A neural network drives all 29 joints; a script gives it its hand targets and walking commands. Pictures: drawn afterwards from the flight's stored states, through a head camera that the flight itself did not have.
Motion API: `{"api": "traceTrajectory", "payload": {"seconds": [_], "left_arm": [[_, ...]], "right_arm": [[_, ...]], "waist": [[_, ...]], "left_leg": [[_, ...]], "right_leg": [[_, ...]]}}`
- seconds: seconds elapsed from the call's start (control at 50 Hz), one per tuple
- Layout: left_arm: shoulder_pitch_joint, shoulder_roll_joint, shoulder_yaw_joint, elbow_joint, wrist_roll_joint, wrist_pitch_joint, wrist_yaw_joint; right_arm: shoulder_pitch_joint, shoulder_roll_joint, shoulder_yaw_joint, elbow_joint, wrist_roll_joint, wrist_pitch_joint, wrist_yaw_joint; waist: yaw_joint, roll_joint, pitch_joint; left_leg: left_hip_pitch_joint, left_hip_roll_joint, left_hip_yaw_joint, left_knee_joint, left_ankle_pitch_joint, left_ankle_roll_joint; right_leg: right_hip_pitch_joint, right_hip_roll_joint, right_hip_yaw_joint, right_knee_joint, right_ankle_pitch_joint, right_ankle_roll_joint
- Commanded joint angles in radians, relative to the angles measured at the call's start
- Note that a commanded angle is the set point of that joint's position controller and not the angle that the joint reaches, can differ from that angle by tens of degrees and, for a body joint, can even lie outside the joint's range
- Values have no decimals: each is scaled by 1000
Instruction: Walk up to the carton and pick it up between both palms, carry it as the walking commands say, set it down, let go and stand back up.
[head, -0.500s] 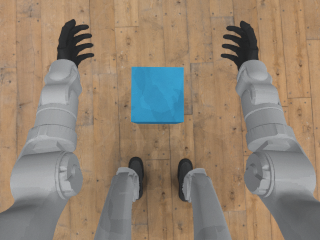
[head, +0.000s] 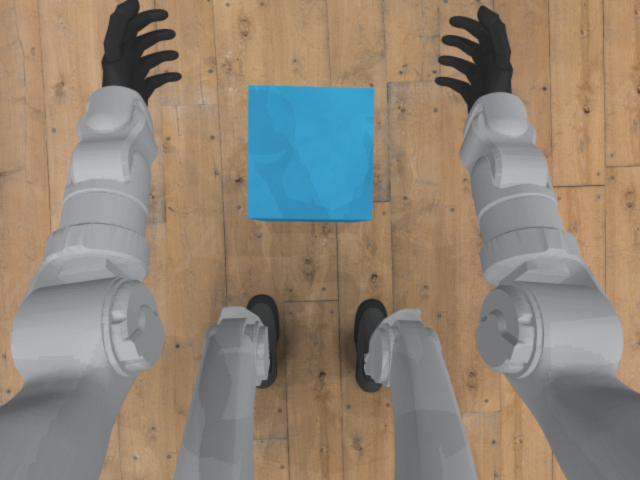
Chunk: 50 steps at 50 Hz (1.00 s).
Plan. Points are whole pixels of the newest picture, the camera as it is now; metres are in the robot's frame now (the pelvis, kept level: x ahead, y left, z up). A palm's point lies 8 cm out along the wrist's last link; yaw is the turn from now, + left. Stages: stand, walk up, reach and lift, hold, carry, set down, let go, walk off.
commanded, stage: reach and lift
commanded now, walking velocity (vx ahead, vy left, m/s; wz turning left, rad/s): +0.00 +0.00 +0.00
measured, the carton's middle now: (310, 165) +0.50 +0.02 -0.46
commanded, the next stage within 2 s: none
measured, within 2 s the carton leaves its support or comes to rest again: neither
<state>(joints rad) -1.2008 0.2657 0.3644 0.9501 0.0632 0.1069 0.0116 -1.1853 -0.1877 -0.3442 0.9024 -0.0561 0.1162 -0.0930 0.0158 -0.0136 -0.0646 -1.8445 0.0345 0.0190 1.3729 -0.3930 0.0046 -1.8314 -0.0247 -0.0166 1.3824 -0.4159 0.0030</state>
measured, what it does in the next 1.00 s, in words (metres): lowers itself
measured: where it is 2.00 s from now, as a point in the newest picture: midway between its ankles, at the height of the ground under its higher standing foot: (317, 359)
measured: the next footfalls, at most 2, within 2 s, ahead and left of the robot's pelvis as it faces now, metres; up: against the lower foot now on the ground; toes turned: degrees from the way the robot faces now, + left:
none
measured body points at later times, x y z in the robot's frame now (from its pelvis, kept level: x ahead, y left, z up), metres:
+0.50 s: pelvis -0.02 +0.00 -0.13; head +0.33 +0.01 +0.14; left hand +0.53 +0.21 -0.28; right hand +0.54 -0.16 -0.28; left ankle +0.08 +0.12 -0.55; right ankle +0.08 -0.12 -0.55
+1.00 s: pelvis -0.04 +0.00 -0.22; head +0.34 +0.01 +0.01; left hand +0.53 +0.20 -0.40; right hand +0.53 -0.15 -0.40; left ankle +0.08 +0.12 -0.55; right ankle +0.08 -0.12 -0.55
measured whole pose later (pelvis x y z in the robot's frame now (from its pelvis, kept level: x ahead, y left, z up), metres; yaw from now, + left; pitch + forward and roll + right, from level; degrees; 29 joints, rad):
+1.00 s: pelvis -0.04 +0.00 -0.22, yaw +0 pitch +36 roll -1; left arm -1.54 0.42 0.01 1.18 -0.29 0.04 0.12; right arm -1.53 -0.36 -0.02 1.16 0.29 0.04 -0.16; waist 0.02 -0.01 0.44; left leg -2.28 0.04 0.00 2.19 -0.53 0.01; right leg -2.25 -0.02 0.00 2.20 -0.57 0.01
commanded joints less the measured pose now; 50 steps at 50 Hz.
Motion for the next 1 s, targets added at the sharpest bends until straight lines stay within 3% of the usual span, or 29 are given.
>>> {"api": "traceTrajectory", "payload": {"seconds": [0.0,0.14,0.36,0.8,0.98], "left_arm": [[-239,131,-25,-120,-30,-15,24],[-300,174,-104,-144,-126,-3,65],[-371,190,-159,-7,-196,-22,84],[-568,253,-307,143,-317,-80,100],[-646,291,-346,118,-365,-88,111]], "right_arm": [[-234,-102,30,-123,33,-13,-26],[-286,-144,106,-156,115,5,-63],[-364,-178,145,-24,165,-16,-65],[-568,-266,274,168,308,-84,-54],[-641,-309,321,134,354,-92,-72]], "waist": [[17,11,-1063],[25,12,-1139],[16,11,-971],[13,24,-826],[11,33,-947]], "left_leg": [[569,-117,24,35,325,-35],[479,-112,35,184,302,-31],[308,-91,22,338,198,-25],[265,-54,-22,610,186,-28],[338,-47,-17,676,214,-26]], "right_leg": [[471,121,-28,17,265,38],[444,119,-32,169,264,31],[283,99,-30,333,177,22],[130,65,-5,610,141,22],[222,63,-13,674,174,24]]}}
